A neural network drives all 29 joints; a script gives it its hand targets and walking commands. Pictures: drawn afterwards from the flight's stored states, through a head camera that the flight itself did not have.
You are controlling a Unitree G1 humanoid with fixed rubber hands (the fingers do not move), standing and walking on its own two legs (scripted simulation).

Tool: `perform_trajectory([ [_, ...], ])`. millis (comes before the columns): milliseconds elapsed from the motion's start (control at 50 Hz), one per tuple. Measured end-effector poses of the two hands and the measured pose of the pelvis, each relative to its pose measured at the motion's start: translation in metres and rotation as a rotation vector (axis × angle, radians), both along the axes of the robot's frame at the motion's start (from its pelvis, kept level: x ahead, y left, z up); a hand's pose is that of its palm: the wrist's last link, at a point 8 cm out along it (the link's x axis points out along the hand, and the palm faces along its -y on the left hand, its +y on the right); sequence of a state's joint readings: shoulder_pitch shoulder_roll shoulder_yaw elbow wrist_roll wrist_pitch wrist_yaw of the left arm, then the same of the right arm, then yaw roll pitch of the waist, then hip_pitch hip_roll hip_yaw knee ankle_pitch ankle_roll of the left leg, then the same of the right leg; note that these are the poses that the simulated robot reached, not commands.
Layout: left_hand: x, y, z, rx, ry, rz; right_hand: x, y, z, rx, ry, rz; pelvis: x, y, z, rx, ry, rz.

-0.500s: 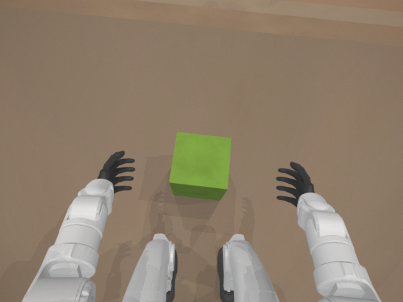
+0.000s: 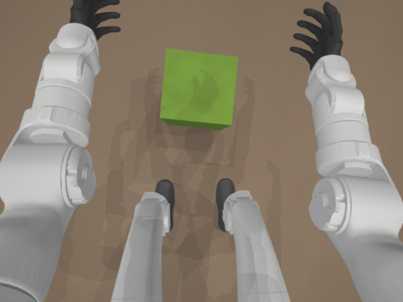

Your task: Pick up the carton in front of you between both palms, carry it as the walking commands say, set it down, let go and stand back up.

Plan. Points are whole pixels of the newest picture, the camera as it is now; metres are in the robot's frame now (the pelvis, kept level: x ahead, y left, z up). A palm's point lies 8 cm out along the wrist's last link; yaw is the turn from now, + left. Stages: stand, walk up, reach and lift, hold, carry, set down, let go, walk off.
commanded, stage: reach and lift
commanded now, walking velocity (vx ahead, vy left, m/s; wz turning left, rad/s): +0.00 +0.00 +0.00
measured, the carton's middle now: (197, 95) +0.52 -0.01 -0.52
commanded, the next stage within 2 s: none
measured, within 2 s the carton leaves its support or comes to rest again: leaves its support in 1.82 s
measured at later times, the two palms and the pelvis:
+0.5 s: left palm (122, 71) +0.54 +0.18 -0.29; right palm (279, 86) +0.50 -0.21 -0.29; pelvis +0.00 -0.01 -0.14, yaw -1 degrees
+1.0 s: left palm (140, 86) +0.54 +0.17 -0.46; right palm (256, 97) +0.51 -0.20 -0.46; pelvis -0.04 +0.00 -0.28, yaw -1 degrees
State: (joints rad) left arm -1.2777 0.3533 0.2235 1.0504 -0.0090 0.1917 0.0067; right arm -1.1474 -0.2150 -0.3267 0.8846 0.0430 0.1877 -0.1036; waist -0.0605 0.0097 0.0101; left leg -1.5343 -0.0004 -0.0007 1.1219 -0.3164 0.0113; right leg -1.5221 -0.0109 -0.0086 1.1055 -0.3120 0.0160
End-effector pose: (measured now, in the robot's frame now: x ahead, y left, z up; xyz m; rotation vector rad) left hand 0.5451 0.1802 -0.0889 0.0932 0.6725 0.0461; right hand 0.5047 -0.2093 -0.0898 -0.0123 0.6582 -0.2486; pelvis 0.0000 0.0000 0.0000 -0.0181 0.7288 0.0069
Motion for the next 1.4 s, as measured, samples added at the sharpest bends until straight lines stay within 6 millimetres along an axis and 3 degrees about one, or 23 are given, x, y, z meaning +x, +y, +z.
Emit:
perform_trajectory([
  [140, 0.019, -0.002, -0.02, -0.007, -0.024, -0.009, 0.017, 0.0, -0.02, -0.001, -0.021, 0.011, 0.016, 0.0, 0.001, -0.001, 0.103, -0.004],
  [240, 0.015, -0.006, -0.053, -0.013, -0.007, -0.002, 0.015, 0.001, -0.052, 0.004, -0.005, 0.009, 0.022, -0.001, -0.016, -0.003, 0.166, -0.006],
  [340, 0.004, -0.007, -0.108, -0.011, 0.019, 0.011, 0.007, 0.003, -0.105, 0.006, 0.024, 0.005, 0.02, -0.003, -0.055, -0.005, 0.209, -0.007],
  [500, -0.008, -0.003, -0.206, 0.007, 0.011, 0.027, -0.002, 0.001, -0.201, -0.003, 0.029, 0.003, -0.003, -0.005, -0.138, -0.007, 0.18, -0.008],
  [660, -0.008, -0.005, -0.274, 0.003, 0.011, 0.034, -0.003, 0.003, -0.272, 0.006, 0.039, 0.0, -0.028, -0.005, -0.212, -0.01, 0.062, -0.012],
  [780, -0.006, -0.011, -0.313, -0.002, 0.036, 0.035, 0.0, 0.008, -0.311, 0.015, 0.063, 0.005, -0.039, -0.004, -0.246, -0.011, -0.016, -0.014],
  [940, -0.006, -0.012, -0.364, -0.001, 0.062, 0.026, 0.001, 0.011, -0.361, 0.014, 0.095, 0.02, -0.039, -0.003, -0.274, -0.012, -0.072, -0.014],
  [1060, -0.003, -0.017, -0.378, -0.002, 0.039, 0.019, 0.007, 0.011, -0.375, 0.013, 0.074, 0.023, -0.034, -0.003, -0.285, -0.01, -0.107, -0.011],
  [1240, -0.002, -0.026, -0.361, -0.01, 0.037, 0.014, 0.009, 0.015, -0.36, 0.021, 0.069, 0.041, -0.03, -0.006, -0.283, -0.007, -0.093, -0.013],
  [1400, -0.007, -0.037, -0.361, -0.023, 0.05, -0.011, 0.006, 0.027, -0.359, 0.039, 0.071, 0.069, -0.034, -0.006, -0.277, -0.005, -0.084, -0.015],
])
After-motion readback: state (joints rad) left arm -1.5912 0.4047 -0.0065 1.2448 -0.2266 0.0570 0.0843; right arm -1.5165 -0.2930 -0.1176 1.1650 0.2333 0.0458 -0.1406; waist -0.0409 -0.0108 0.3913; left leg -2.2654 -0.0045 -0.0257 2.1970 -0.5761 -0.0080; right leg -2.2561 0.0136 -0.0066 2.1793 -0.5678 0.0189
